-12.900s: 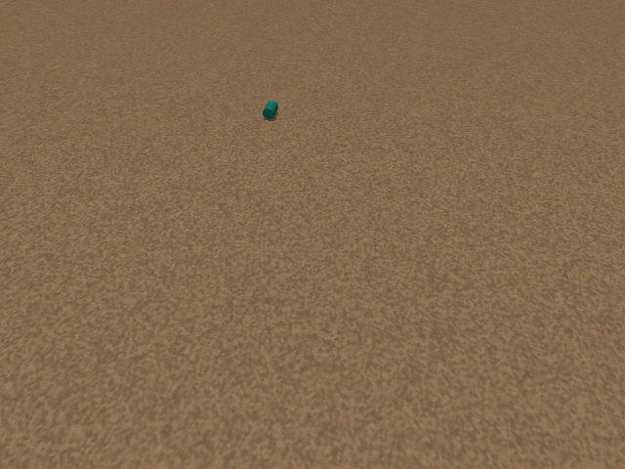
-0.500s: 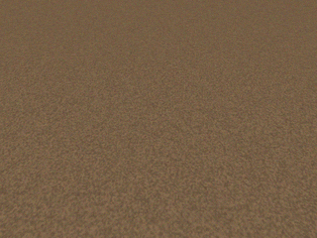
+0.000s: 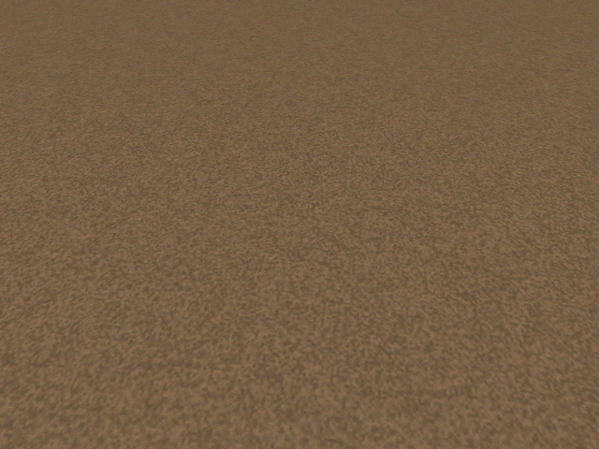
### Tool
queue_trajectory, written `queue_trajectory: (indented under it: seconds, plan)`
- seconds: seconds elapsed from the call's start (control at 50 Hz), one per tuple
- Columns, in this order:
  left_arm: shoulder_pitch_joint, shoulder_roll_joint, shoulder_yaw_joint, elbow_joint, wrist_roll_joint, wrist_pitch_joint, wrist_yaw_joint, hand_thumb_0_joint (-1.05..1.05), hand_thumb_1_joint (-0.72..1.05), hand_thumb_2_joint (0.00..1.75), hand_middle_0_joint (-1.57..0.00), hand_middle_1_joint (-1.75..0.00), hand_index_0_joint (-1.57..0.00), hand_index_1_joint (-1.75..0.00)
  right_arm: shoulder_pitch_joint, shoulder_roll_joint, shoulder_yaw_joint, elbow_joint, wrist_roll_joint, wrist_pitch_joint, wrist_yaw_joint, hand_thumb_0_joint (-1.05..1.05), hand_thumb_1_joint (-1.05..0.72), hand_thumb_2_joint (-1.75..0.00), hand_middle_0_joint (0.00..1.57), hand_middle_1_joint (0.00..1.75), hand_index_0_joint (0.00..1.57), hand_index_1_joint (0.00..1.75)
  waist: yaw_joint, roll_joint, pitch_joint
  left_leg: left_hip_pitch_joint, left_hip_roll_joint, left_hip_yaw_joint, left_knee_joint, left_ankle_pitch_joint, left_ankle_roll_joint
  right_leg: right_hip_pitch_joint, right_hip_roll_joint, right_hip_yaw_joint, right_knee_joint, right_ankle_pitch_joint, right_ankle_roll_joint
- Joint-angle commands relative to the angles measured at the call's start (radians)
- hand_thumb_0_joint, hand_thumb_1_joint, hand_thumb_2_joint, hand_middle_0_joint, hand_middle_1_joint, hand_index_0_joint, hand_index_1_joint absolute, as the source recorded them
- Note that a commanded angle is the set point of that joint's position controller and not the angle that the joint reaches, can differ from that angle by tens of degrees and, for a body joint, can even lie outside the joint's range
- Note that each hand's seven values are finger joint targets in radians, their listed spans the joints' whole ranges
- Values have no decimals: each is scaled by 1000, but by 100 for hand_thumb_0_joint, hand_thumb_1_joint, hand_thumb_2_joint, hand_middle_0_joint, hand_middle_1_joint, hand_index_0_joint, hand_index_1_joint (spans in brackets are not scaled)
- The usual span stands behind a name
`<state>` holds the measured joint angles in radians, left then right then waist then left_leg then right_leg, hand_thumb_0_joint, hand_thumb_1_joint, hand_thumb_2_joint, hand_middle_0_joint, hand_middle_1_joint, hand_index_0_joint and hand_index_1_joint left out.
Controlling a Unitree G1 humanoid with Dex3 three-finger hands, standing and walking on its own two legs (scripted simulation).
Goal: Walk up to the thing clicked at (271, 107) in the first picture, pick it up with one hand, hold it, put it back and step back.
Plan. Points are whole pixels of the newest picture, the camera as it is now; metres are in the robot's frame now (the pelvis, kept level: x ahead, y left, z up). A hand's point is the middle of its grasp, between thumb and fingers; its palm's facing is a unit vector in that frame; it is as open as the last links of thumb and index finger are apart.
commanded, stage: stand
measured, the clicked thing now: out of the picture +0.51 -1.09 -0.74
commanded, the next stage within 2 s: walk up in 0.78 s
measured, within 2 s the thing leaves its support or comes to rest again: neither
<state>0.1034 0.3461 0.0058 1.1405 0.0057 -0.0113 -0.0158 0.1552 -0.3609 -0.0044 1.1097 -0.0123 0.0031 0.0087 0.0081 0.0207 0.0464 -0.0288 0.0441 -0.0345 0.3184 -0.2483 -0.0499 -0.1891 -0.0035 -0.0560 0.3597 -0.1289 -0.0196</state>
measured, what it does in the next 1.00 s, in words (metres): lifts its left foot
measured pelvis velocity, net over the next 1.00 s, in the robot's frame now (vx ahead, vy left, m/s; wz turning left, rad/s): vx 0.03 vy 0.03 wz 0.04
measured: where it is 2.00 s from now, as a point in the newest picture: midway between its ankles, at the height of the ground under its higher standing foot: (297, 385)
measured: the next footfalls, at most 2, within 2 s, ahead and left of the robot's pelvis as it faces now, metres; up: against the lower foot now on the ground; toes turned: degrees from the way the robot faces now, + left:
left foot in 1.06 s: +0.14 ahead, +0.19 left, +0.00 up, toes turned +6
right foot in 1.52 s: +0.37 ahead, -0.11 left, +0.00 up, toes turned -9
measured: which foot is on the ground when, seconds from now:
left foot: down 0.00-0.84, up 0.86-1.00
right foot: down 0.00-1.00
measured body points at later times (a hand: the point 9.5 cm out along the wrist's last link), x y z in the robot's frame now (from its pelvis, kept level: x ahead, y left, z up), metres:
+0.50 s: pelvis +0.01 +0.00 +0.00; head +0.02 -0.01 +0.45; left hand +0.08 +0.30 -0.13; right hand +0.06 -0.30 -0.14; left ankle -0.04 +0.15 -0.75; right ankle +0.04 -0.11 -0.75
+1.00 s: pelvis +0.03 +0.03 +0.00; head +0.04 +0.03 +0.45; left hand +0.07 +0.36 -0.12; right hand +0.13 -0.30 -0.11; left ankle +0.05 +0.17 -0.72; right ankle +0.04 -0.10 -0.74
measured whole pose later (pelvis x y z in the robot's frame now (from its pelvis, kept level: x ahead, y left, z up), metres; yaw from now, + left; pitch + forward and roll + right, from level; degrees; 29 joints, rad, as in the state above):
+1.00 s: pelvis +0.03 +0.03 +0.00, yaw +3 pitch -2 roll -1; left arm 0.19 0.40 0.09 1.02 0.05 -0.05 -0.08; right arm 0.19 -0.44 -0.09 1.04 -0.04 -0.03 0.08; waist 0.06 0.01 0.04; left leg -0.32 0.06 0.01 0.68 -0.50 0.03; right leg -0.16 -0.04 -0.06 0.40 -0.22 -0.04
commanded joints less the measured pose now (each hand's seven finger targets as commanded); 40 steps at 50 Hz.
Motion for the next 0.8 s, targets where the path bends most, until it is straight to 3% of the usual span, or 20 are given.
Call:
queue_trajectory:
  seconds: [0.0, 0.14, 0.24, 0.42, 0.52, 0.72, 0.74, 0.76, 0.78]
  plan:
    - [-52, 224, 45, -62, 0, -22, 19, 0, 90, 90, -20, -30, -20, -30, -12, -197, -33, -56, -3, -22, -17, 0, -90, -90, 20, 30, 20, 30, -5, -25, -45, -120, 84, -47, -72, 71, 60, 110, -130, 135, -57, 53, -4]
    - [-42, 226, 44, -60, 0, -20, 17, 0, 90, 90, -20, -30, -20, -30, -9, -205, -36, -55, -1, -21, -17, 0, -90, -90, 20, 30, 20, 30, -2, -24, -32, -113, 79, -48, -66, 45, 61, 83, -128, 144, -73, -25, -4]
    - [-49, 227, 43, -65, 1, -21, 18, 0, 90, 90, -20, -30, -20, -30, 1, -201, -35, -55, -2, -19, -16, 0, -90, -90, 20, 30, 20, 30, -6, -34, -36, -123, 79, -48, -63, 48, 63, 91, -130, 149, -71, -15, -4]
    - [-44, 221, 43, -66, -1, -21, 19, 0, 90, 90, -20, -30, -20, -30, -5, -205, -32, -54, -1, -24, -20, 0, -90, -90, 20, 30, 20, 30, -2, -12, -64, -109, 90, -49, -67, 127, 58, 128, -132, 132, -32, 126, -7]
    - [-40, 224, 42, -62, -2, -19, 20, 0, 90, 90, -20, -30, -20, -30, -13, -207, -34, -57, 0, -22, -21, 0, -90, -90, 20, 30, 20, 30, -1, -22, -64, -95, 83, -45, -65, 130, 55, 120, -127, 129, -38, 116, -6]
    - [-41, 217, 41, -61, -3, -21, 22, 0, 90, 90, -20, -30, -20, -30, -21, -208, -33, -60, 0, -25, -23, 0, -90, -90, 20, 30, 20, 30, -4, -14, -72, -78, 94, -42, -65, 188, 55, 136, -132, 120, -21, 212, -6]
    - [-36, 218, 40, -59, -2, -21, 22, 0, 90, 90, -20, -30, -20, -30, -26, -206, -32, -61, 0, -24, -22, 0, -90, -90, 20, 30, 20, 30, -2, -19, -70, -72, 92, -42, -66, 174, 56, 124, -130, 121, -28, 181, -4]
    - [23, 328, 120, -114, 29, -36, -15, 0, 90, 90, -20, -30, -20, -30, -2, -302, -106, -121, -17, -52, 5, 0, -90, -90, 20, 30, 20, 30, 15, -66, -186, -114, 70, -39, 67, -326, 145, 167, -101, 132, 21, -415, -47]
    - [33, 341, 132, -107, 37, -37, -27, 0, 90, 90, -20, -30, -20, -30, -16, -310, -109, -121, -26, -56, 19, 0, -90, -90, 20, 30, 20, 30, 37, -47, -112, -273, 55, -39, 110, -475, 157, 144, -149, 207, 14, -610, -70]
